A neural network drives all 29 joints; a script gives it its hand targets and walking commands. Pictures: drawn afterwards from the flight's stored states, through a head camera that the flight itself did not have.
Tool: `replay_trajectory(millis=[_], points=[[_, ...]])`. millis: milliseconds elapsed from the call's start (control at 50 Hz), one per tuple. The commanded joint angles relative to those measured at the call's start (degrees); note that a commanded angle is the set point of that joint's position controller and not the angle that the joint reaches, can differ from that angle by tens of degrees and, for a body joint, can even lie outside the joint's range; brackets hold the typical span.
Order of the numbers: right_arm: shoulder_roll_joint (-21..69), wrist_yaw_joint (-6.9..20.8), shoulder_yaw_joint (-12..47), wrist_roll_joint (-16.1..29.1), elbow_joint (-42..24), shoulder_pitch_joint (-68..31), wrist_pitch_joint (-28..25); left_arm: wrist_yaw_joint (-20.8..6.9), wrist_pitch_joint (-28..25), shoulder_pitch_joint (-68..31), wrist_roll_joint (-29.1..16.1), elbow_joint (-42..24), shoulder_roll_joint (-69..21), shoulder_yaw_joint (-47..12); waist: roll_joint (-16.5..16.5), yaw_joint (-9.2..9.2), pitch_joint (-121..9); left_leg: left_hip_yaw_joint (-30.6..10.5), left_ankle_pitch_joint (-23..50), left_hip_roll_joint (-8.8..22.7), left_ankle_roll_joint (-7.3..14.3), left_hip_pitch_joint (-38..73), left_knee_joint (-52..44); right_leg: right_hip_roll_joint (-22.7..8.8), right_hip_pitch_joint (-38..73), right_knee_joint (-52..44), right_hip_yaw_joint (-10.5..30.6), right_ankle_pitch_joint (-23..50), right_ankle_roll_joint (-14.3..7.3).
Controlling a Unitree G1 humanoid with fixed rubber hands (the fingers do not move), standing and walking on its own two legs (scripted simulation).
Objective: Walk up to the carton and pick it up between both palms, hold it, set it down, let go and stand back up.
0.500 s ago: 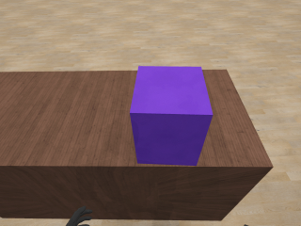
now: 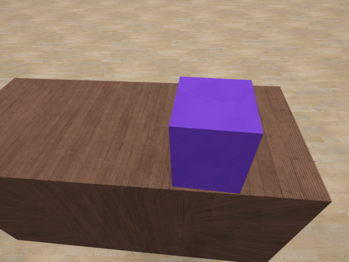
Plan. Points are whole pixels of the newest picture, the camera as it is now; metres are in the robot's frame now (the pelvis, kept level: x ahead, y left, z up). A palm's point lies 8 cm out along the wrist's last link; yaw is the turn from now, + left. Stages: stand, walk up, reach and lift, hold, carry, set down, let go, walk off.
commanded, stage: stand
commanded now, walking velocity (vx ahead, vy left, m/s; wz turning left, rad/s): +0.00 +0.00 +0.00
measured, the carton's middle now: (210, 135) +0.47 -0.06 +0.03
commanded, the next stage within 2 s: none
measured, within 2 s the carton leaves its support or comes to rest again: neither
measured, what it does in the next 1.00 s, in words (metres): stands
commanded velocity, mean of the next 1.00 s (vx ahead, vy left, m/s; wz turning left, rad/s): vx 0.00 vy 0.00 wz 0.00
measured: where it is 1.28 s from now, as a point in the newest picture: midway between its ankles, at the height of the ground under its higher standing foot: outside the picture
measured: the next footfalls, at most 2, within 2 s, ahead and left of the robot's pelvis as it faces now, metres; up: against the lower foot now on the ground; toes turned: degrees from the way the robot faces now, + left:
none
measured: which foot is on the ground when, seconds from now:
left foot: down 0.00-1.00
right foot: down 0.00-1.00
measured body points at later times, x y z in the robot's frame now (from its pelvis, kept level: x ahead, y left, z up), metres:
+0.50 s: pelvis -0.01 -0.01 +0.00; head -0.01 -0.01 +0.45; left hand +0.03 +0.25 -0.14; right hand +0.07 -0.25 -0.13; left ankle +0.02 +0.11 -0.74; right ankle +0.00 -0.10 -0.74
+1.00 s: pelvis +0.00 -0.01 +0.00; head +0.01 +0.00 +0.45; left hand +0.01 +0.25 -0.15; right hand +0.05 -0.24 -0.14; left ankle +0.02 +0.11 -0.74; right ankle +0.00 -0.10 -0.74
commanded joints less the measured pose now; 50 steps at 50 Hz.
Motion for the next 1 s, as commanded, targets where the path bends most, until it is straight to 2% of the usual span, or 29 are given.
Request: replay_trajectory(millis=[0,40,60,140,180,240,300,320,400,420,460,520,580,600,620,660,700,820,960,980], points=[[-5.72,-0.57,-1.68,0.18,-2.99,1.05,-0.71,0.37,-0.81,1.49,0.03,-1.97,6.04,1.73,1.17,-0.07,1.78,-7.33,3.74,4.64,1.55,-5.98,-7.18,-4.49,3.28,-4.84,7.71,-1.06,-0.74],[-6.02,-0.61,-1.79,0.21,-2.57,1.57,-0.6,0.35,-0.79,1.45,-0.06,-1.4,5.47,1.67,2.64,-0.33,2.59,-7.52,2.37,4.62,1.62,-6.82,-7.76,-4.5,3.35,-4.68,7.57,-0.72,-0.73],[-5.89,-0.75,-1.81,0.25,-2.46,1.29,-0.53,0.31,-0.77,2.15,-0.12,-1.27,5.62,1.68,2.89,0.23,2.32,-7.52,2.04,4.42,1.62,-6.85,-7.8,-4.49,3.44,-5.04,7.57,-1.03,-0.74],[-5.7,-0.75,-1.75,0.46,-2.18,1.78,-0.6,0.37,-0.83,1.54,-0.1,0.0,5.44,1.81,0.16,-0.39,1.9,-7.78,1.66,4.46,1.83,-6.67,-7.77,-4.47,3.97,-4.92,7.28,-0.63,-0.78],[-5.44,-0.99,-1.68,0.36,-1.79,1.34,-0.57,0.56,-0.69,2.36,-0.1,0.6,5.38,1.77,0.91,0.09,2.27,-7.45,2.08,4.14,1.65,-6.95,-7.4,-4.69,3.72,-5.7,7.43,-1.31,-0.79],[-5.37,-1.07,-1.61,0.43,-1.05,2.79,-0.66,0.64,-0.7,2.2,-0.24,1.68,5.01,1.8,-0.32,-0.3,1.61,-7.21,4.47,4.17,1.69,-5.83,-6.72,-5.17,3.99,-5.7,7.31,-0.52,-1.16],[-5.45,-1.27,-1.7,0.35,-0.44,2.66,-0.52,0.71,-0.67,2.52,-0.39,2.45,4.58,1.76,1.41,-0.19,1.41,-7.2,6.46,4.17,1.66,-4.52,-6.24,-4.91,3.69,-5.7,7.16,-0.02,-1.3],[-5.39,-1.41,-1.85,0.3,-0.33,2.56,-0.46,0.7,-0.63,2.23,-0.24,2.81,4.75,1.86,0.38,-0.17,2.09,-7.57,6.18,4.35,1.76,-5.46,-6.47,-4.96,4.32,-5.82,7.04,-0.06,-1.35],[-5.35,-1.44,-1.74,0.5,0.13,2.59,-0.25,0.76,-0.22,1.83,-0.23,3.84,4.48,1.81,-0.12,-0.43,4.45,-7.63,3.39,4.02,1.54,-6.99,-7.42,-5.15,3.45,-6.5,7.08,-1.47,-1.42],[-4.69,-1.45,-1.66,0.54,0.53,2.64,-0.16,0.75,-0.26,2.49,-0.37,4.26,4.77,1.97,-0.62,0.06,3.57,-7.07,2.97,3.54,1.41,-5.84,-7.17,-5.53,3.15,-7.19,7.36,-3.04,-1.5],[-4.95,-1.58,-1.8,0.48,1.14,2.59,-0.27,0.86,-0.36,2.88,-0.38,4.96,4.81,1.97,1.43,0.07,2.98,-7.11,4.13,3.79,1.5,-4.39,-6.78,-5.7,2.88,-7.31,7.32,-2.27,-1.6],[-4.31,-1.66,-1.6,0.43,1.75,3.02,-0.16,0.86,-0.31,2.1,-0.26,5.61,4.87,2.11,0.45,-0.16,3.82,-7.17,3.45,3.84,1.25,-5.51,-7.38,-5.11,3.07,-7.03,6.78,-2.62,-1.51],[-4.9,-1.82,-1.89,0.53,2.45,3.44,-0.27,1.03,-0.19,2.62,-0.23,6.82,4.13,1.98,1.39,-0.14,4.03,-7.3,3.53,3.81,1.42,-6.24,-7.81,-5.34,4.39,-7.09,6.96,-1.66,-1.64],[-4.66,-1.89,-1.87,0.73,2.72,3.26,-0.32,0.93,-0.21,2.89,-0.34,7.15,4.11,1.95,0.8,0.02,3.34,-7.39,3.38,3.88,1.42,-5.9,-7.9,-5.24,4.99,-7.23,6.94,-1.58,-1.67],[-4.37,-2.08,-1.64,0.24,2.69,2.99,-0.03,1.01,-0.12,3.21,-0.89,7.68,4.66,2.12,-1.57,0.19,4.75,-5.82,3.57,3.23,1.25,-6.5,-5.88,-6.08,3.4,-8.84,7.65,-4.28,-2.49],[-3.37,-2.16,-1.43,0.09,3.0,3.54,0.23,1.22,0.06,1.92,-0.76,8.03,5.08,2.15,-2.86,-0.6,4.96,-3.82,4.14,2.34,0.8,-4.51,-3.91,-8.04,0.93,-11.43,8.58,-8.62,-3.39],[-3.41,-2.27,-1.38,0.13,3.51,4.3,0.18,1.31,0.17,1.27,-0.62,8.4,5.17,2.24,-2.04,-0.83,4.14,-3.67,5.96,2.56,0.74,-3.61,-3.63,-7.92,0.99,-11.07,7.95,-7.93,-3.65],[-3.91,-2.75,-1.33,0.37,4.58,4.49,-0.15,1.38,0.51,2.61,-0.77,10.55,4.68,2.4,1.2,-0.03,2.33,-5.52,10.15,3.67,1.34,-4.63,-4.39,-5.84,4.47,-7.16,5.92,-2.19,-3.38],[-4.27,-3.01,-1.2,0.37,5.69,4.28,-0.02,1.18,1.02,3.39,-0.74,12.73,3.26,2.12,1.99,0.29,3.9,-8.8,6.05,4.79,2.29,-7.6,-7.61,-4.56,5.98,-5.37,5.76,-0.9,-2.58],[-3.09,-2.94,-1.15,0.72,6.36,4.48,-0.14,1.18,0.9,3.07,-0.29,12.64,3.61,2.03,3.73,0.08,2.24,-9.44,4.78,5.1,2.44,-6.11,-9.18,-4.16,7.1,-4.23,4.91,0.49,-1.77]])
